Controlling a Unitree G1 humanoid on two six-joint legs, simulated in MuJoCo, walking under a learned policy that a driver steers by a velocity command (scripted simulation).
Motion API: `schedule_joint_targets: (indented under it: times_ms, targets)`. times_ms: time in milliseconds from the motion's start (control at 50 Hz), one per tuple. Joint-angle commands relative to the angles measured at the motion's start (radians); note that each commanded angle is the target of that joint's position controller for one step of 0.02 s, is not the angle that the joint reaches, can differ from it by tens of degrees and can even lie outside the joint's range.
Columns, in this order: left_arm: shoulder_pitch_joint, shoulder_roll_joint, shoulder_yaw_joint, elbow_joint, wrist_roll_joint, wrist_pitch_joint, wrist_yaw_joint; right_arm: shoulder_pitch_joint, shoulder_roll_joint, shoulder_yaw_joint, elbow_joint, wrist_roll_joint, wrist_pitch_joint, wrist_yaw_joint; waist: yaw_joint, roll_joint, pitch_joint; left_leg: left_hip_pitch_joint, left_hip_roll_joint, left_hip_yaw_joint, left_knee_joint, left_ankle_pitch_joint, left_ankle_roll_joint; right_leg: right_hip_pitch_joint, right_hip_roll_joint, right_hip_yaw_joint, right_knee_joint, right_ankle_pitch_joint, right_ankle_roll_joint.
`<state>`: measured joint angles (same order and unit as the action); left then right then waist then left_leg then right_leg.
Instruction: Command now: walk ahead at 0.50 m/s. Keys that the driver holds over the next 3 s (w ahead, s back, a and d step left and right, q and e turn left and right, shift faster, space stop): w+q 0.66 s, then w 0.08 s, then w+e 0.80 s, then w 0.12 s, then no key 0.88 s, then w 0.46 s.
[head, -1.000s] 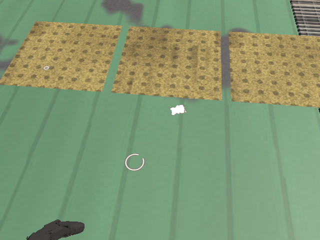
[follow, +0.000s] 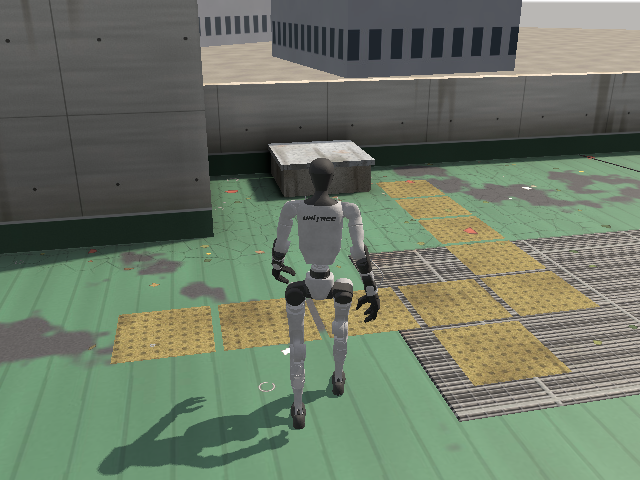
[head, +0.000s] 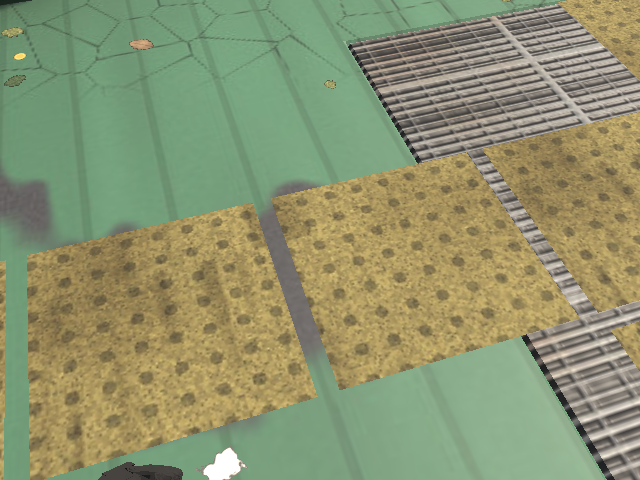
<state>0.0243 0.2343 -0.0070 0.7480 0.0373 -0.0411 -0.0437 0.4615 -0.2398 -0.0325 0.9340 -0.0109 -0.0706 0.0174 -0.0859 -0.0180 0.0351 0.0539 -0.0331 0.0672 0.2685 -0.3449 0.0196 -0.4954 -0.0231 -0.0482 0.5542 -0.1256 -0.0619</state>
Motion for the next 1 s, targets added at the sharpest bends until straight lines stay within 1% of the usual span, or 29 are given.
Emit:
schedule_joint_targets:
  times_ms: [20, 40, 60, 80, 100, 120, 160, 200, 240, 300, 340, 400, 460, 520, 540, 560, 580, 600, 620, 640, 660, 680, 700, 740, 780, 820, 880, 940, 1000]
  targets:
    - [0.215, 0.133, 0.050, 0.024, 0.017, -0.030, 0.022, 0.004, -0.158, -0.030, -0.028, 0.005, 0.000, -0.010, 0.156, 0.056, -0.100, -0.131, 0.205, -0.069, 0.284, 0.786, 0.099, 0.388, 0.048, -0.012, -0.103, -0.024, -0.060]
    - [0.398, 0.208, 0.072, 0.053, 0.037, -0.038, 0.037, -0.019, -0.119, -0.015, -0.068, 0.009, -0.003, -0.008, 0.234, -0.047, -0.228, -0.313, 0.156, -0.037, 0.564, 0.504, 0.076, 0.634, -0.170, 0.222, -0.135, -0.140, -0.115]
    - [0.424, 0.295, 0.096, 0.058, 0.031, -0.027, 0.046, 0.079, -0.021, 0.005, -0.098, 0.028, -0.001, -0.008, 0.183, -0.265, -0.323, -0.627, -0.010, 0.009, 0.880, -0.174, 0.045, 0.819, -0.431, 0.649, -0.247, -0.205, -0.221]
    - [0.381, 0.233, 0.088, 0.054, -0.007, -0.018, 0.045, 0.011, -0.151, -0.030, -0.077, 0.002, 0.013, -0.022, 0.189, -0.090, -0.237, -0.695, 0.030, -0.108, 0.951, -0.158, 0.061, 0.715, -0.397, 0.640, -0.274, -0.233, -0.203]
    - [0.300, 0.174, 0.071, 0.050, -0.012, -0.021, 0.044, -0.042, -0.140, -0.033, -0.089, 0.007, 0.011, -0.015, 0.151, -0.066, -0.116, -0.701, 0.069, -0.131, 0.931, -0.068, 0.067, 0.599, -0.345, 0.481, -0.297, -0.174, -0.173]
    - [0.257, 0.128, 0.060, 0.053, -0.011, -0.030, 0.041, -0.058, -0.114, -0.028, -0.085, 0.011, 0.011, -0.010, 0.127, -0.052, -0.059, -0.668, 0.099, -0.127, 0.887, -0.009, 0.063, 0.504, -0.298, 0.371, -0.336, -0.076, -0.143]
    - [0.229, 0.088, 0.050, 0.066, -0.015, -0.046, 0.047, -0.039, -0.092, -0.028, -0.063, -0.011, 0.035, 0.003, 0.083, -0.079, -0.022, -0.602, 0.122, -0.120, 0.841, 0.041, 0.042, 0.403, -0.233, 0.228, -0.385, 0.009, -0.093]
    - [0.249, 0.091, 0.052, 0.082, -0.019, -0.066, 0.049, -0.052, -0.073, -0.031, -0.064, -0.015, 0.054, 0.015, 0.068, -0.061, -0.020, -0.599, 0.119, -0.113, 0.842, 0.081, 0.029, 0.385, -0.224, 0.159, -0.411, 0.097, -0.091]
    - [0.267, 0.107, 0.060, 0.098, -0.025, -0.075, 0.051, -0.113, -0.064, -0.033, -0.084, -0.016, 0.063, 0.023, 0.065, -0.050, 0.002, -0.664, 0.130, -0.106, 0.825, 0.147, 0.017, 0.394, -0.218, 0.092, -0.434, 0.132, -0.091]
    - [0.308, 0.101, 0.061, 0.122, -0.022, -0.074, 0.054, -0.214, -0.058, -0.033, -0.118, -0.016, 0.067, 0.029, 0.079, -0.041, 0.032, -0.749, 0.136, -0.093, 0.755, 0.243, 0.003, 0.419, -0.208, 0.014, -0.446, 0.173, -0.091]
    - [0.320, 0.097, 0.059, 0.134, -0.022, -0.073, 0.054, -0.282, -0.046, -0.026, -0.142, -0.015, 0.064, 0.033, 0.088, -0.038, 0.049, -0.749, 0.129, -0.068, 0.647, 0.305, 0.001, 0.426, -0.193, -0.041, -0.441, 0.213, -0.084]
    - [0.358, 0.111, 0.062, 0.156, -0.021, -0.071, 0.060, -0.385, -0.032, -0.012, -0.181, -0.020, 0.061, 0.042, 0.116, -0.040, 0.066, -0.714, 0.113, -0.005, 0.493, 0.358, 0.018, 0.464, -0.200, -0.102, -0.425, 0.291, -0.075]
    - [0.406, 0.126, 0.065, 0.183, -0.017, -0.059, 0.068, -0.448, -0.038, -0.008, -0.215, -0.024, 0.058, 0.049, 0.131, -0.038, 0.074, -0.697, 0.089, 0.046, 0.401, 0.306, 0.062, 0.561, -0.227, -0.143, -0.370, 0.425, -0.064]
    - [0.389, 0.163, 0.073, 0.187, -0.012, -0.044, 0.078, -0.389, -0.061, -0.019, -0.209, -0.028, 0.059, 0.040, 0.088, -0.073, 0.018, -0.572, 0.006, 0.103, 0.369, 0.160, 0.126, 0.629, -0.240, -0.192, -0.188, 0.843, -0.047]
    - [0.381, 0.180, 0.079, 0.185, -0.009, -0.034, 0.080, -0.316, -0.077, -0.028, -0.192, -0.029, 0.057, 0.035, 0.054, -0.079, -0.027, -0.491, -0.030, 0.111, 0.359, 0.104, 0.152, 0.634, -0.242, -0.200, -0.060, 0.938, -0.047]
    - [0.376, 0.193, 0.083, 0.180, -0.010, -0.024, 0.079, -0.206, -0.101, -0.043, -0.160, -0.031, 0.050, 0.028, 0.008, -0.072, -0.093, -0.354, -0.060, 0.099, 0.312, 0.084, 0.181, 0.592, -0.240, -0.203, 0.121, 0.900, -0.042]
    - [0.354, 0.191, 0.083, 0.161, -0.013, -0.021, 0.074, -0.045, -0.155, -0.069, -0.112, -0.042, 0.043, 0.015, -0.073, -0.008, -0.177, -0.112, -0.015, -0.008, 0.228, 0.085, 0.228, 0.425, -0.214, -0.212, 0.389, 0.671, -0.013]
    - [0.401, 0.070, 0.058, 0.097, -0.026, -0.030, 0.056, -0.025, -0.287, -0.105, -0.116, -0.044, 0.047, -0.001, -0.018, 0.220, -0.269, 0.218, 0.297, -0.491, 0.200, 0.084, 0.371, -0.008, -0.054, -0.200, 0.772, -0.147, 0.046]
    - [0.296, 0.136, 0.072, 0.052, -0.019, -0.043, 0.047, -0.024, -0.305, -0.110, -0.131, -0.005, 0.060, 0.000, -0.043, 0.151, -0.330, 0.271, 0.382, -0.845, 0.032, 0.100, 0.442, -0.200, 0.066, 0.029, 0.933, -0.399, 0.063]
    - [0.214, 0.133, 0.068, 0.026, -0.020, -0.056, 0.042, -0.077, -0.279, -0.104, -0.124, 0.002, 0.065, -0.009, -0.026, 0.074, -0.175, 0.172, 0.362, -0.670, 0.009, 0.142, 0.404, -0.290, -0.014, 0.092, 0.904, -0.296, 0.052]
    - [0.219, 0.126, 0.063, 0.027, -0.026, -0.067, 0.042, -0.124, -0.216, -0.089, -0.122, 0.006, 0.062, -0.013, 0.016, 0.016, -0.080, 0.027, 0.328, -0.560, -0.007, 0.232, 0.357, -0.249, -0.054, 0.084, 0.802, -0.214, 0.050]
    - [0.246, 0.118, 0.064, 0.047, -0.021, -0.062, 0.044, -0.171, -0.169, -0.075, -0.124, 0.003, 0.055, -0.016, 0.067, -0.020, -0.026, -0.087, 0.272, -0.456, -0.020, 0.338, 0.306, -0.180, -0.082, 0.081, 0.713, -0.191, 0.052]
    - [0.274, 0.110, 0.061, 0.055, -0.004, -0.043, 0.044, -0.202, -0.137, -0.064, -0.126, 0.009, 0.046, -0.019, 0.101, -0.010, -0.019, -0.166, 0.227, -0.378, -0.035, 0.414, 0.280, -0.103, -0.096, 0.081, 0.658, -0.183, 0.064]
    - [0.303, 0.090, 0.059, 0.066, 0.012, -0.007, 0.035, -0.189, -0.124, -0.055, -0.119, 0.011, 0.019, -0.013, 0.119, 0.012, -0.042, -0.212, 0.189, -0.306, -0.050, 0.528, 0.268, -0.037, -0.096, 0.062, 0.599, -0.172, 0.080]
    - [0.288, 0.072, 0.055, 0.067, 0.007, 0.007, 0.025, -0.149, -0.136, -0.055, -0.094, 0.009, 0.002, -0.010, 0.118, 0.032, -0.034, -0.212, 0.173, -0.243, -0.083, 0.563, 0.247, -0.056, -0.103, 0.039, 0.521, -0.106, 0.084]
    - [0.205, 0.077, 0.056, 0.048, 0.000, 0.011, 0.020, -0.108, -0.141, -0.054, -0.078, 0.007, -0.004, -0.007, 0.088, 0.051, -0.001, -0.177, 0.165, -0.205, -0.108, 0.580, 0.211, -0.120, -0.115, 0.028, 0.438, -0.017, 0.080]
    - [0.105, 0.079, 0.054, 0.025, -0.012, 0.010, 0.015, -0.074, -0.137, -0.047, -0.064, 0.003, -0.009, -0.006, 0.049, 0.069, 0.018, -0.104, 0.160, -0.152, -0.126, 0.578, 0.158, -0.170, -0.106, 0.023, 0.308, 0.089, 0.062]
    - [0.030, 0.068, 0.048, 0.006, -0.018, 0.006, 0.008, -0.046, -0.133, -0.040, -0.046, -0.006, -0.015, -0.014, 0.022, 0.073, 0.042, -0.037, 0.183, -0.104, -0.144, 0.585, 0.141, -0.181, -0.072, 0.020, 0.192, 0.151, 0.039]
    - [-0.027, 0.067, 0.044, -0.016, -0.016, 0.001, 0.001, -0.024, -0.126, -0.032, -0.022, -0.014, -0.015, -0.028, 0.011, 0.067, 0.072, 0.041, 0.218, -0.058, -0.140, 0.645, 0.137, -0.183, -0.034, 0.002, 0.101, 0.134, 0.009]
